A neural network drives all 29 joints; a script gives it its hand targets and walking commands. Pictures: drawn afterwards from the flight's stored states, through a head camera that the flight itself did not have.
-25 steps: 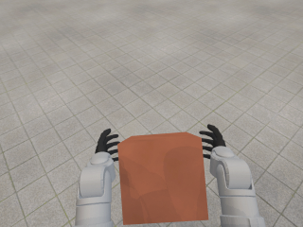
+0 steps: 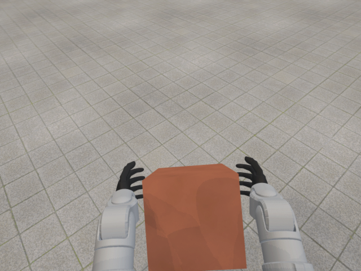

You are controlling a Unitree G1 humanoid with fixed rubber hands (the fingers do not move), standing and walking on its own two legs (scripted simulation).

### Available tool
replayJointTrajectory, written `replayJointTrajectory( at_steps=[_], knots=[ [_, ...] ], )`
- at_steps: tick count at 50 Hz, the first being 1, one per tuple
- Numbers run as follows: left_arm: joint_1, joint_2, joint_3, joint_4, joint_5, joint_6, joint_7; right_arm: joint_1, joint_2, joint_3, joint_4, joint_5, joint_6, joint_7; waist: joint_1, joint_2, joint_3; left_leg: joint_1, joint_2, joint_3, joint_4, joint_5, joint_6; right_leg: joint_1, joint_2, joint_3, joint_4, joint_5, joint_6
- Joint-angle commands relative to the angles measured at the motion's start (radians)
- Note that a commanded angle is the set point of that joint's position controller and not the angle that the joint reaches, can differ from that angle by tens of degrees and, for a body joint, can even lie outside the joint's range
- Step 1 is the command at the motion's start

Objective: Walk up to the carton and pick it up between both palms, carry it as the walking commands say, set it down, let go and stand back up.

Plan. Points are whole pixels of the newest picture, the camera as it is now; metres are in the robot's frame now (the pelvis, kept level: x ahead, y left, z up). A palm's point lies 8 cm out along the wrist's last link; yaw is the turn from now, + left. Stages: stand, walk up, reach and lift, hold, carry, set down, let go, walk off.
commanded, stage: hold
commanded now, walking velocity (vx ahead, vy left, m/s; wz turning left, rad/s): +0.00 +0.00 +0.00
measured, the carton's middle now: (192, 207) +0.31 -0.01 -0.09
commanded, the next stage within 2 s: set down in 0.92 s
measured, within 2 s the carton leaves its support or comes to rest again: neither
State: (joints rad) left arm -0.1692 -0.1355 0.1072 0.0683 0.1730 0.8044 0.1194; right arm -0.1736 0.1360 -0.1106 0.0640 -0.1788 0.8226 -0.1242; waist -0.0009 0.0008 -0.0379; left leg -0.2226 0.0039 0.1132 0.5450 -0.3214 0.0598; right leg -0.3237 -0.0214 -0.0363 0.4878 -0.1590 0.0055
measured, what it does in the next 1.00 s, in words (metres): stands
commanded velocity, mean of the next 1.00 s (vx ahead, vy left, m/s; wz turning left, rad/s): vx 0.00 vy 0.00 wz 0.00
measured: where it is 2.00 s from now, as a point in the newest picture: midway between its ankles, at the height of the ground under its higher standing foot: outside the picture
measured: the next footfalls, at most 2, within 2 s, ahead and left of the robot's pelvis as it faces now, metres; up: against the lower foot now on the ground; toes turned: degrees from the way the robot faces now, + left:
none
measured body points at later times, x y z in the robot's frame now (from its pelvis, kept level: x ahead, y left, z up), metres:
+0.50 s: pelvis +0.00 -0.05 +0.01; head -0.07 -0.06 +0.45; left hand +0.28 +0.13 +0.06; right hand +0.32 -0.16 +0.06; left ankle -0.02 +0.08 -0.73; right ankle +0.06 -0.15 -0.73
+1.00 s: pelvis +0.00 -0.03 +0.01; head -0.05 -0.04 +0.46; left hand +0.28 +0.15 +0.05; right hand +0.31 -0.15 +0.04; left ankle -0.02 +0.08 -0.73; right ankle +0.06 -0.15 -0.73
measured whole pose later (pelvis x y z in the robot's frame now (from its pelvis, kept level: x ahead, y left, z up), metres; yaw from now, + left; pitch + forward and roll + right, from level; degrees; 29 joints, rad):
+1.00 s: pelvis +0.00 -0.03 +0.01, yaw +11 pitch -7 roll -1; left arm -0.32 -0.17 0.22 0.35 0.31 0.70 -0.02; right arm -0.29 0.16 -0.26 0.30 -0.30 0.75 -0.05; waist -0.06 0.01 -0.01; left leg -0.07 -0.04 -0.11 0.42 -0.23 0.02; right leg -0.09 0.02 0.05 0.35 -0.14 0.01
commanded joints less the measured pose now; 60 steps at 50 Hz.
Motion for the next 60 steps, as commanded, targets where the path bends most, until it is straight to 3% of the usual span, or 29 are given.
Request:
replayJointTrajectory(
  at_steps=[1, 2, 3, 5, 6, 7, 11, 16, 20, 34, 46, 47, 48, 53, 56, 60],
  knots=[
    [-0.228, -0.739, -0.424, 0.043, -0.172, -0.13, -0.221, -0.271, 0.69, 0.459, -0.059, 0.208, -0.133, 0.234, 0.018, 0.069, -0.229, 0.06, -0.008, -0.252, -0.173, 0.488, -0.064, 0.331, 0.102, 0.125, -0.038, 0.24, -0.031],
    [-0.303, -0.809, -0.507, -0.039, -0.198, -0.152, -0.234, -0.305, 0.76, 0.512, -0.113, 0.242, -0.154, 0.247, 0.013, 0.071, -0.337, 0.119, -0.008, -0.261, -0.156, 0.631, -0.075, 0.355, 0.105, 0.128, -0.032, 0.321, -0.022],
    [-0.431, -0.898, -0.598, -0.098, -0.228, -0.17, -0.243, -0.41, 0.813, 0.539, -0.17, 0.264, -0.165, 0.26, -0.03, 0.06, -0.391, 0.179, -0.008, -0.283, -0.14, 0.692, -0.078, 0.33, 0.112, 0.127, -0.032, 0.322, -0.019],
    [-0.494, -0.981, -0.656, -0.103, -0.25, -0.18, -0.268, -0.493, 0.846, 0.553, -0.214, 0.286, -0.167, 0.279, -0.067, 0.035, -0.417, 0.228, -0.019, -0.288, -0.135, 0.627, -0.068, 0.29, 0.116, 0.118, -0.034, 0.298, -0.029],
    [-0.502, -0.999, -0.655, -0.085, -0.249, -0.179, -0.277, -0.511, 0.858, 0.563, -0.209, 0.294, -0.162, 0.286, -0.069, 0.023, -0.409, 0.223, -0.027, -0.284, -0.135, 0.586, -0.066, 0.283, 0.113, 0.114, -0.042, 0.291, -0.028],
    [-0.519, -0.996, -0.619, -0.019, -0.232, -0.172, -0.284, -0.533, 0.854, 0.541, -0.15, 0.281, -0.15, 0.294, -0.076, 0.027, -0.329, 0.18, -0.03, -0.29, -0.149, 0.437, -0.059, 0.256, 0.104, 0.112, -0.052, 0.202, -0.029],
    [-0.576, -1.037, -0.556, 0.099, -0.227, -0.156, -0.326, -0.564, 0.903, 0.496, -0.017, 0.25, -0.118, 0.324, -0.067, 0.042, -0.211, 0.08, -0.037, -0.277, -0.193, 0.236, -0.065, 0.298, 0.105, 0.093, -0.085, 0.058, -0.027],
    [-0.617, -1.005, -0.445, 0.237, -0.187, -0.141, -0.381, -0.606, 0.982, 0.425, 0.124, 0.213, -0.09, 0.336, -0.051, -0.018, -0.152, 0.075, -0.064, -0.261, -0.212, 0.205, -0.036, 0.338, 0.094, 0.1, -0.141, 0.025, -0.009],
    [-0.665, -0.972, -0.397, 0.28, -0.166, -0.143, -0.415, -0.643, 1.029, 0.389, 0.179, 0.197, -0.081, 0.338, -0.047, -0.044, -0.146, 0.073, -0.08, -0.246, -0.218, 0.183, -0.022, 0.357, 0.083, 0.107, -0.17, 0.007, 0.008],
    [-0.771, -0.945, -0.399, 0.245, -0.174, -0.164, -0.459, -0.71, 1.113, 0.41, 0.18, 0.203, -0.098, 0.326, -0.023, -0.051, -0.24, 0.035, -0.117, -0.198, -0.19, 0.163, -0.027, 0.39, 0.073, 0.123, -0.188, -0.007, 0.037],
    [-0.697, -1.007, -0.424, 0.249, -0.18, -0.139, -0.436, -0.693, 1.053, 0.412, 0.151, 0.204, -0.112, 0.347, -0.024, -0.005, -0.253, 0.082, -0.095, -0.21, -0.229, 0.223, -0.043, 0.385, 0.099, 0.089, -0.163, 0.067, 0.017],
    [-0.65, -1.017, -0.472, 0.273, -0.15, -0.134, -0.425, -0.575, 1.039, 0.354, 0.214, 0.164, -0.105, 0.347, -0.156, 0.029, -0.215, 0.076, -0.063, -0.221, -0.223, 0.163, -0.034, 0.416, 0.096, 0.117, -0.154, 0.126, -0.008],
    [-0.638, -1.013, -0.439, 0.282, -0.136, -0.141, -0.422, -0.597, 1.041, 0.363, 0.2, 0.167, -0.11, 0.352, -0.12, 0.018, -0.192, 0.066, -0.066, -0.228, -0.226, 0.166, -0.027, 0.413, 0.098, 0.11, -0.147, 0.122, -0.008],
    [-0.603, -1.025, -0.362, 0.334, -0.104, -0.183, -0.395, -0.668, 0.992, 0.372, 0.159, 0.177, -0.145, 0.37, -0.059, 0.003, -0.173, 0.026, -0.06, -0.244, -0.215, 0.188, -0.022, 0.409, 0.1, 0.105, -0.114, 0.129, -0.012],
    [-0.584, -1.043, -0.345, 0.359, -0.099, -0.21, -0.374, -0.672, 0.952, 0.369, 0.162, 0.169, -0.174, 0.376, -0.049, 0.008, -0.193, 0.043, -0.059, -0.248, -0.195, 0.234, -0.028, 0.378, 0.105, 0.104, -0.092, 0.15, -0.018],
    [-0.594, -1.062, -0.341, 0.392, -0.098, -0.253, -0.354, -0.671, 0.914, 0.348, 0.187, 0.149, -0.222, 0.377, -0.062, 0.022, -0.225, 0.056, -0.058, -0.252, -0.163, 0.277, -0.04, 0.323, 0.109, 0.105, -0.065, 0.15, -0.023]
  ],
)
